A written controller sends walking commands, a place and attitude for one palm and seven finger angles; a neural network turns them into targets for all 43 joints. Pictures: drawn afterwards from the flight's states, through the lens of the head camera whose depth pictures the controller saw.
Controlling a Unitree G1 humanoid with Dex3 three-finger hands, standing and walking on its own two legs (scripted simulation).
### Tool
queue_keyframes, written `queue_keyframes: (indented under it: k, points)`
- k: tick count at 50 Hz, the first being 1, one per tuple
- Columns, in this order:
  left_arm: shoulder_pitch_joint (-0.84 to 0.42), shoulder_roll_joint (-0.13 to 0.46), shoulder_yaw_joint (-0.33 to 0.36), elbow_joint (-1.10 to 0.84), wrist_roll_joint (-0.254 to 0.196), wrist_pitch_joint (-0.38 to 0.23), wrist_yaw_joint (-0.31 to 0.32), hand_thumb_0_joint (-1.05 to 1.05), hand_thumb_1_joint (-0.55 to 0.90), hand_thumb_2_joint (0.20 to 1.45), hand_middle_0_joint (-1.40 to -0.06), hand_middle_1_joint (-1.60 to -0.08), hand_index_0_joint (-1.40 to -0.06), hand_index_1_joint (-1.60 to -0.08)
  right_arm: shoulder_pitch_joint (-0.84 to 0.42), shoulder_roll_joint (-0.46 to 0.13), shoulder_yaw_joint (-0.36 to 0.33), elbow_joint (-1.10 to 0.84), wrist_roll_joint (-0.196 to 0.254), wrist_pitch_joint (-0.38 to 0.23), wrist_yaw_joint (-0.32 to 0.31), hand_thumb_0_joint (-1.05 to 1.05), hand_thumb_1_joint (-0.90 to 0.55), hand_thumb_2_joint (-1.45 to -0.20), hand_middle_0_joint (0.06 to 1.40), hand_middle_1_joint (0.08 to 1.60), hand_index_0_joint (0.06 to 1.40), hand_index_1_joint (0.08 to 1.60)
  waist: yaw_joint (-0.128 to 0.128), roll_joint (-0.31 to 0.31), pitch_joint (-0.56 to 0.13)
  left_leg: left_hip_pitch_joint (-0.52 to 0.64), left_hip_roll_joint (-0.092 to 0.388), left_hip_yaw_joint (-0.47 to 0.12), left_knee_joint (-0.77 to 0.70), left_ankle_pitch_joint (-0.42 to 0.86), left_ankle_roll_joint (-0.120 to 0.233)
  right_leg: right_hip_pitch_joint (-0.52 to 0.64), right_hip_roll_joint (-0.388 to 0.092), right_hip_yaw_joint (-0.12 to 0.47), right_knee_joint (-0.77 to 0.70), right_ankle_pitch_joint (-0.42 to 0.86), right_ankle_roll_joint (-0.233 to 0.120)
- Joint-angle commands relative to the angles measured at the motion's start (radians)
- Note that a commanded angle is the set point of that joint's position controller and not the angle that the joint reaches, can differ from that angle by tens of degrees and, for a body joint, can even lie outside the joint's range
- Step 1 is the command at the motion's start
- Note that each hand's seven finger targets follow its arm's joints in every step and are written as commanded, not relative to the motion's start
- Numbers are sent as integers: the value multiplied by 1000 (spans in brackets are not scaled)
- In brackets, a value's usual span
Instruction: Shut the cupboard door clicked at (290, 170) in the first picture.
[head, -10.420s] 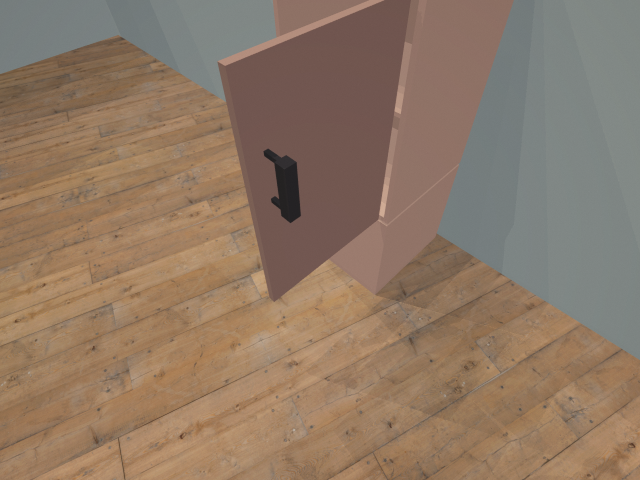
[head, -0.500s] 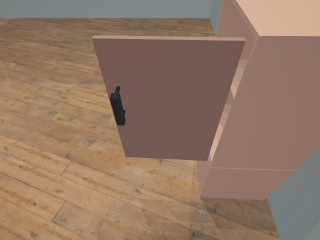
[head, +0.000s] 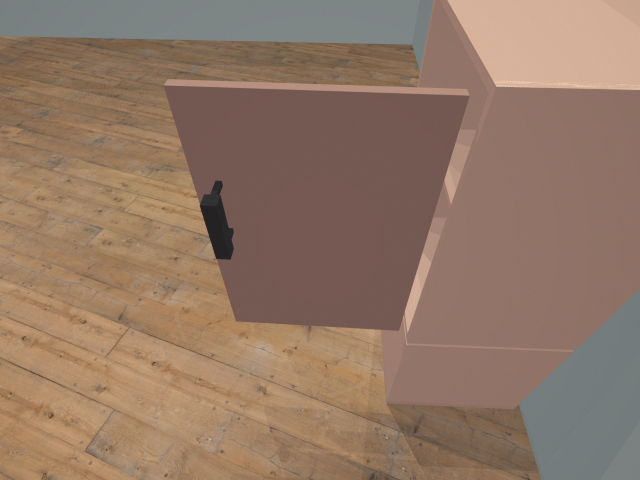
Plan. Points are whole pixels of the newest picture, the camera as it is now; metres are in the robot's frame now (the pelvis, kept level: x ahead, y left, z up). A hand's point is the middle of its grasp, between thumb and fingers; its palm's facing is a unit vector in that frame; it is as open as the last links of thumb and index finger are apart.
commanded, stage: look again from close up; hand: left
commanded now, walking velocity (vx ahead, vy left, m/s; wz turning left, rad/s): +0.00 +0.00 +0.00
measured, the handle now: (221, 219) +0.50 +0.19 +0.02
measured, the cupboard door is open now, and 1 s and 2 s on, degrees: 89 89 89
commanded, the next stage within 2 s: shuffle to correct the standing spot in 0.02 s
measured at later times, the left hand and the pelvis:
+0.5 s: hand out of the picture +0.00 +0.15 -0.19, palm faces +0.06 -0.99 -0.14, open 7.4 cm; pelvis +0.04 +0.00 -0.01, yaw +0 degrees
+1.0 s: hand out of the picture +0.07 +0.19 -0.18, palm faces -0.01 -0.97 -0.23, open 7.4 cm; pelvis +0.01 +0.01 -0.01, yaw +0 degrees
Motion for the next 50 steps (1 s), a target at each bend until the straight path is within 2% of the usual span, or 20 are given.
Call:
queue_keyframes:
  k: [1,6,9,12,16,19,21,23,25,26,29,34,40,41,42,43,45,47,49,50]
  points:
    - [64,97,13,-25,-2,-10,7,0,900,900,-200,-300,-200,-300,55,-99,-15,-19,-4,-10,-7,0,-900,-900,200,300,200,300,8,-21,59,-69,131,-122,-91,97,-7,-5,-98,114,-79,107,-36]
    - [74,92,13,-22,-2,-11,7,0,900,900,-200,-300,-200,-300,54,-96,-13,-14,-4,-11,-8,0,-900,-900,200,300,200,300,8,-12,49,-59,132,-122,-94,99,-8,-2,-96,114,-86,104,-36]
    - [96,90,21,-20,4,-8,2,0,900,900,-200,-300,-200,-300,75,-97,-16,-6,-10,-3,-4,0,-900,-900,200,300,200,300,11,-39,42,-68,120,-108,-75,-77,-1,-7,-86,114,-82,-95,-48]
    - [113,95,33,-28,10,-1,-6,0,900,900,-200,-300,-200,-300,76,-93,-19,-20,-15,5,1,0,-900,-900,200,300,200,300,16,-51,123,-142,100,-99,-47,-218,3,-70,-93,158,-103,-298,-66]
    - [150,108,49,-36,8,-3,-10,0,900,900,-200,-300,-200,-300,87,-71,-19,-39,-16,3,4,0,-900,-900,200,300,200,300,22,-92,156,-198,61,-53,56,-190,-1,-74,-127,228,-140,-383,-103]
    - [175,106,60,-35,4,-9,-9,0,900,900,-200,-300,-200,-300,97,-53,-17,-44,-14,-8,0,0,-900,-900,200,300,200,300,19,-101,121,-192,51,-38,108,-116,-5,-39,-152,246,-134,-283,-131]
    - [149,77,54,-38,4,-12,-5,0,900,900,-200,-300,-200,-300,128,-44,-9,-28,-11,-21,-7,0,-900,-900,200,300,200,300,-1,-6,94,-91,88,-70,34,67,-5,-59,-110,153,-20,7,-105]
    - [142,33,35,-31,3,-13,0,0,900,900,-200,-300,-200,-300,179,-81,-11,3,-8,-34,-23,0,-900,-900,200,300,200,300,-1,125,15,46,181,-128,26,544,23,-51,-44,29,114,161,-53]
    - [162,28,31,-15,-3,-11,12,0,900,900,-200,-300,-200,-300,162,-86,-11,2,-2,-29,-38,0,-900,-900,200,300,200,300,17,101,21,66,194,-123,71,874,22,-11,-48,35,79,244,-38]
    - [178,39,33,-4,-5,-11,16,0,900,900,-200,-300,-200,-300,152,-83,-13,-5,0,-27,-43,0,-900,-900,200,300,200,300,22,64,10,63,176,-108,88,892,7,22,-64,51,63,371,-38]
    - [165,68,39,-11,-7,-9,23,0,900,900,-200,-300,-200,-300,134,-79,-27,-21,5,-16,-47,0,-900,-900,200,300,200,300,14,1,-10,41,152,-92,65,735,-13,69,-99,65,84,585,-37]
    - [116,62,48,-49,-3,7,24,0,900,900,-200,-300,-200,-300,95,-68,-42,-38,0,-5,-46,0,-900,-900,200,300,200,300,15,-2,-2,46,165,-100,40,652,-2,18,-93,75,83,454,-29]
    - [82,82,50,-78,-1,8,21,0,900,900,-200,-300,-200,-300,72,-73,-45,-47,-4,-3,-39,0,-900,-900,200,300,200,300,14,10,-64,43,153,-108,39,564,-1,46,-98,91,80,434,-37]
    - [152,147,58,-43,8,-5,51,0,900,900,-200,-300,-200,-300,-29,-164,-66,-132,16,1,-20,0,-900,-900,200,300,200,300,37,-67,-80,-12,176,-64,279,601,-31,29,-130,88,25,700,2]
    - [120,152,61,-98,5,-14,46,0,900,900,-200,-300,-200,-300,18,-98,-57,-169,3,4,-7,0,-900,-900,200,300,200,300,7,-144,-105,-142,98,-78,252,119,-27,129,-179,157,51,714,-52]
    - [75,138,46,-108,2,-19,39,0,900,900,-200,-300,-200,-300,12,-71,-49,-167,4,10,-4,0,-900,-900,200,300,200,300,-8,-158,-103,-160,82,-73,202,-137,-30,101,-210,171,33,604,-89]
    - [16,148,42,-140,1,-23,24,0,900,900,-200,-300,-200,-300,47,-59,-43,-162,-5,13,4,0,-900,-900,200,300,200,300,-34,-9,-78,-69,65,-69,95,-30,-29,11,-171,157,34,366,-98]
    - [-11,136,36,-150,-3,-12,15,0,900,900,-200,-300,-200,-300,33,-99,-40,-166,-12,4,2,0,-900,-900,200,300,200,300,-19,80,2,-89,132,-147,33,132,0,-46,-88,105,39,148,-58]
    - [2,128,33,-141,2,-3,9,0,900,900,-200,-300,-200,-300,-4,-125,-38,-179,-15,-3,-1,0,-900,-900,200,300,200,300,9,88,66,-142,159,-178,-19,140,20,-38,-52,78,26,32,-43]
    - [3,126,32,-138,2,1,7,0,900,900,-200,-300,-200,-300,-6,-136,-36,-183,-13,-3,0,0,-900,-900,200,300,200,300,10,48,83,-168,158,-184,-45,61,19,-32,-48,75,14,-21,-40]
